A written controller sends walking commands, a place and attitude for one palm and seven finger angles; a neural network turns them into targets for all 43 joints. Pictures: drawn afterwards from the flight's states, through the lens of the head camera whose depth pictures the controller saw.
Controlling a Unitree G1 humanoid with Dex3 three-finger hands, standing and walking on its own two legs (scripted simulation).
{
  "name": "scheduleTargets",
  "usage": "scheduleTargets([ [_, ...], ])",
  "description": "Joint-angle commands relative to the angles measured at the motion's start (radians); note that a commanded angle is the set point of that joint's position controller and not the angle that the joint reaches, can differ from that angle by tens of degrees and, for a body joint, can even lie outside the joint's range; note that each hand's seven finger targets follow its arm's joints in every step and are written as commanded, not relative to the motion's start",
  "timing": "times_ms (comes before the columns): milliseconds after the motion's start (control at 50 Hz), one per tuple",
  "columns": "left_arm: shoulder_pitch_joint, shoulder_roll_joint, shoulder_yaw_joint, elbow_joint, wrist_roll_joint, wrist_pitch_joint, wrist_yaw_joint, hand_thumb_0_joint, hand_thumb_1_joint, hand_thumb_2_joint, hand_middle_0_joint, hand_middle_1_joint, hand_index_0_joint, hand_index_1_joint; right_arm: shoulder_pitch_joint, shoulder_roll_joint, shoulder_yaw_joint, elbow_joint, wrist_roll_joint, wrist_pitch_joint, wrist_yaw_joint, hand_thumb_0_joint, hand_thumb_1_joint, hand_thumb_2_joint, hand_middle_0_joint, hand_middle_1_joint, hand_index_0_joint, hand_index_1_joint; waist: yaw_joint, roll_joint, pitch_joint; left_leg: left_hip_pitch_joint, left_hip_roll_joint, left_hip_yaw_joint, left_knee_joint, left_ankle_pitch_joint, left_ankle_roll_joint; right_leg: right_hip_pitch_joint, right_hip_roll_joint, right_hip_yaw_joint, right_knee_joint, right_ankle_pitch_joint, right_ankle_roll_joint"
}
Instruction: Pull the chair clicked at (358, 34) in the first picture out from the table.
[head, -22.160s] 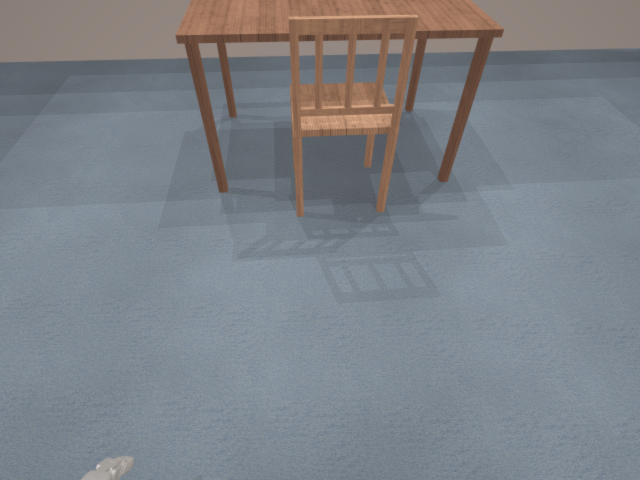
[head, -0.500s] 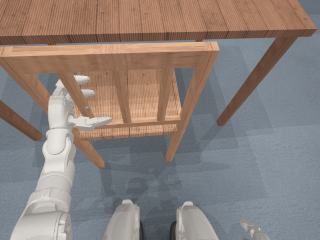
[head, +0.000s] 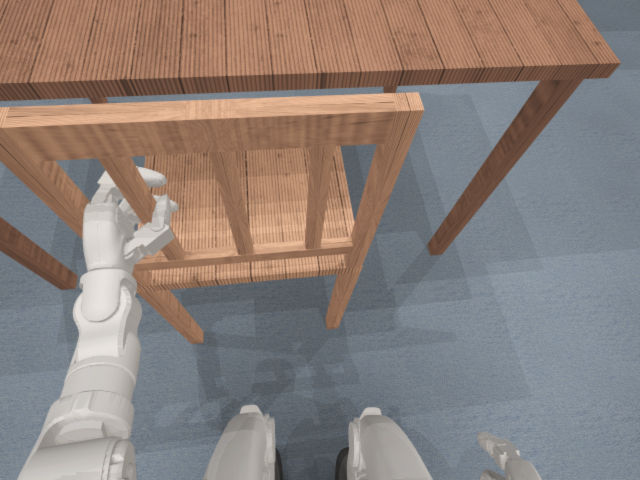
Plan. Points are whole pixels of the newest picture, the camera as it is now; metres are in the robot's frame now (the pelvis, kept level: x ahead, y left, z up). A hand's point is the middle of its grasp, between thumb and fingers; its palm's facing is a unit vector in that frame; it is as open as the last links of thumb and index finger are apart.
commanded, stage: hook a spindle and tug to test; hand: left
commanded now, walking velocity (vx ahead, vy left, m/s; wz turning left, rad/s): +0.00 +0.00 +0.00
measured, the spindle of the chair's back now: (235, 208) +0.45 +0.11 +0.00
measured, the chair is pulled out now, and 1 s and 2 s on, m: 0.00 0.05 0.19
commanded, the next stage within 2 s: step backward, pulling the chair out in 0.44 s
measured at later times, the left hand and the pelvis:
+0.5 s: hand (156, 253) +0.38 +0.20 +0.02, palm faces +0.13 -0.99 -0.03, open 5.5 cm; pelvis +0.01 +0.01 +0.00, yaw +0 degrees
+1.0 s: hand (165, 266) +0.35 +0.18 +0.04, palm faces +0.10 -0.99 -0.13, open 5.3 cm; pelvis +0.00 +0.02 +0.10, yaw +2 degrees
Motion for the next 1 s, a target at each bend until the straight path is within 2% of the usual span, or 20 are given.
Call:
scheduleTargets([
  [0,-0.106,0.170,0.024,-0.251,-0.005,-0.071,-0.024,0.000,0.900,0.900,-0.500,-1.450,-0.500,-1.450,0.064,-0.152,-0.065,-0.108,0.002,-0.029,-0.009,0.000,-0.900,-0.900,0.200,0.300,0.200,0.300,0.037,0.061,-0.458,0.348,-0.017,-0.075,-0.150,0.416,-0.035,0.274,0.013,0.070,-0.141,0.375,-0.003],
  [80,-0.041,0.187,0.053,-0.266,-0.019,-0.060,-0.031,0.000,0.900,0.900,-0.500,-1.450,-0.500,-1.450,0.062,-0.152,-0.067,-0.114,0.005,-0.027,-0.008,0.000,-0.900,-0.900,0.200,0.300,0.200,0.300,0.040,0.018,-0.442,0.309,-0.016,-0.070,-0.148,0.420,-0.031,0.312,0.013,0.074,-0.137,0.415,0.001],
  [140,0.040,0.171,0.049,-0.306,-0.025,-0.057,-0.033,0.000,0.900,0.900,-0.500,-1.450,-0.500,-1.450,0.057,-0.146,-0.069,-0.129,0.006,-0.030,-0.005,0.000,-0.900,-0.900,0.200,0.300,0.200,0.300,0.056,0.044,-0.454,0.337,-0.017,-0.064,-0.154,0.462,-0.033,0.328,0.011,0.072,-0.134,0.447,-0.002],
  [220,0.073,0.143,0.027,-0.347,-0.033,-0.056,-0.030,0.000,0.900,0.900,-0.500,-1.450,-0.500,-1.450,0.051,-0.145,-0.071,-0.132,0.007,-0.033,-0.003,0.000,-0.900,-0.900,0.200,0.300,0.200,0.300,0.048,0.035,-0.417,0.350,-0.011,-0.073,-0.154,0.481,-0.034,0.298,0.011,0.062,-0.132,0.443,-0.003],
  [340,0.136,0.111,-0.007,-0.408,-0.032,-0.058,-0.022,0.000,0.900,0.900,-0.500,-1.450,-0.500,-1.450,0.044,-0.142,-0.075,-0.135,0.005,-0.039,-0.001,0.000,-0.900,-0.900,0.200,0.300,0.200,0.300,0.050,0.043,-0.424,0.386,-0.006,-0.080,-0.153,0.526,-0.041,0.282,0.009,0.056,-0.124,0.454,-0.001],
  [520,-0.002,0.095,-0.042,-0.420,-0.023,-0.052,-0.020,0.000,0.900,0.900,-0.500,-1.450,-0.500,-1.450,0.023,-0.147,-0.070,-0.123,0.003,-0.046,-0.018,0.000,-0.900,-0.900,0.200,0.300,0.200,0.300,0.028,0.055,-0.412,0.369,-0.013,-0.092,-0.140,0.425,-0.041,0.221,0.007,0.053,-0.120,0.360,-0.002],
  [540,-0.181,0.361,0.017,-0.618,0.097,0.055,0.083,0.000,0.900,0.900,-0.500,-1.450,-0.500,-1.450,0.101,-0.127,-0.071,-0.165,0.062,0.038,-0.049,0.000,-0.900,-0.900,0.200,0.300,0.200,0.300,0.063,0.133,-0.698,0.733,-0.003,-0.072,-0.343,0.427,-0.020,0.673,-0.074,0.175,-0.316,0.454,-0.010],
  [560,-0.156,0.289,-0.028,-0.626,0.097,0.123,0.127,0.000,0.900,0.900,-0.500,-1.450,-0.500,-1.450,0.106,-0.114,-0.077,-0.194,0.068,0.056,-0.076,0.000,-0.900,-0.900,0.200,0.300,0.200,0.300,0.038,0.167,-0.644,0.807,-0.013,-0.071,-0.387,0.477,-0.022,0.709,-0.078,0.160,-0.360,0.594,-0.007],
  [580,-0.094,0.246,-0.050,-0.615,0.095,0.165,0.147,0.000,0.900,0.900,-0.500,-1.450,-0.500,-1.450,0.114,-0.114,-0.078,-0.199,0.072,0.058,-0.089,0.000,-0.900,-0.900,0.200,0.300,0.200,0.300,0.035,0.134,-0.603,0.809,-0.008,-0.080,-0.402,0.516,-0.023,0.701,-0.085,0.147,-0.365,0.666,0.003],
  [600,-0.023,0.219,-0.061,-0.547,0.099,0.206,0.161,0.000,0.900,0.900,-0.500,-1.450,-0.500,-1.450,0.067,-0.109,-0.069,-0.195,0.075,0.068,-0.101,0.000,-0.900,-0.900,0.200,0.300,0.200,0.300,0.037,0.165,-0.552,0.801,0.006,-0.100,-0.434,0.561,-0.024,0.663,-0.092,0.144,-0.364,0.665,0.001],
  [620,0.046,0.158,-0.103,-0.432,0.100,0.253,0.166,0.000,0.900,0.900,-0.500,-1.450,-0.500,-1.450,0.048,-0.105,-0.057,-0.183,0.078,0.084,-0.110,0.000,-0.900,-0.900,0.200,0.300,0.200,0.300,0.033,0.096,-0.469,0.772,0.023,-0.120,-0.462,0.567,-0.015,0.645,-0.083,0.129,-0.385,0.640,0.013],
  [640,0.063,0.122,-0.145,-0.350,0.105,0.288,0.162,0.000,0.900,0.900,-0.500,-1.450,-0.500,-1.450,0.010,-0.107,-0.042,-0.165,0.077,0.099,-0.115,0.000,-0.900,-0.900,0.200,0.300,0.200,0.300,0.036,0.114,-0.292,0.653,0.063,-0.183,-0.564,0.407,-0.015,0.614,-0.085,0.107,-0.419,0.438,0.008],
  [660,0.019,0.121,-0.158,-0.313,0.105,0.305,0.173,0.000,0.900,0.900,-0.500,-1.450,-0.500,-1.450,0.005,-0.116,-0.037,-0.151,0.083,0.103,-0.124,0.000,-0.900,-0.900,0.200,0.300,0.200,0.300,0.037,0.078,-0.197,0.630,0.079,-0.206,-0.605,0.355,0.007,0.625,-0.078,0.113,-0.446,0.388,0.013],
  [680,-0.032,0.121,-0.166,-0.261,0.109,0.313,0.186,0.000,0.900,0.900,-0.500,-1.450,-0.500,-1.450,0.014,-0.122,-0.030,-0.133,0.081,0.102,-0.133,0.000,-0.900,-0.900,0.200,0.300,0.200,0.300,0.033,0.032,-0.155,0.635,0.087,-0.207,-0.619,0.382,0.016,0.650,-0.082,0.118,-0.477,0.426,0.020],
  [700,-0.071,0.126,-0.166,-0.205,0.117,0.317,0.195,0.000,0.900,0.900,-0.500,-1.450,-0.500,-1.450,0.029,-0.127,-0.027,-0.114,0.077,0.101,-0.140,0.000,-0.900,-0.900,0.200,0.300,0.200,0.300,0.028,-0.021,-0.145,0.674,0.095,-0.198,-0.618,0.454,0.018,0.674,-0.088,0.124,-0.512,0.510,0.031],
  [740,-0.171,0.152,-0.161,-0.165,0.128,0.304,0.202,0.000,0.900,0.900,-0.500,-1.450,-0.500,-1.450,0.047,-0.133,-0.029,-0.095,0.069,0.098,-0.150,0.000,-0.900,-0.900,0.200,0.300,0.200,0.300,0.023,-0.009,-0.183,0.780,0.101,-0.176,-0.638,0.639,0.003,0.727,-0.104,0.128,-0.553,0.672,0.036],
  [800,-0.196,0.129,-0.189,-0.086,0.138,0.282,0.186,0.000,0.900,0.900,-0.500,-1.450,-0.500,-1.450,0.056,-0.131,-0.034,-0.069,0.060,0.099,-0.150,0.000,-0.900,-0.900,0.200,0.300,0.200,0.300,0.029,0.132,-0.192,0.913,0.136,-0.192,-0.668,0.871,-0.002,0.741,-0.108,0.129,-0.583,0.682,0.027],
  [840,-0.179,0.117,-0.198,-0.056,0.144,0.272,0.183,0.000,0.900,0.900,-0.500,-1.450,-0.500,-1.450,0.058,-0.130,-0.038,-0.060,0.052,0.100,-0.140,0.000,-0.900,-0.900,0.200,0.300,0.200,0.300,0.034,0.223,-0.201,1.006,0.156,-0.212,-0.685,1.003,-0.007,0.735,-0.098,0.123,-0.598,0.568,0.017],
  [900,-0.153,0.088,-0.218,-0.035,0.138,0.260,0.172,0.000,0.900,0.900,-0.500,-1.450,-0.500,-1.450,0.024,-0.128,-0.041,-0.071,0.045,0.101,-0.123,0.000,-0.900,-0.900,0.200,0.300,0.200,0.300,0.051,0.240,-0.179,1.028,0.182,-0.241,-0.738,0.945,-0.002,0.752,-0.074,0.111,-0.620,0.378,0.005],
  [980,-0.112,0.074,-0.226,-0.067,0.134,0.244,0.159,0.000,0.900,0.900,-0.500,-1.450,-0.500,-1.450,0.000,-0.126,-0.046,-0.090,0.042,0.097,-0.114,0.000,-0.900,-0.900,0.200,0.300,0.200,0.300,0.058,0.187,-0.179,1.027,0.199,-0.247,-0.770,0.912,0.007,0.804,-0.068,0.115,-0.636,0.403,0.000],
])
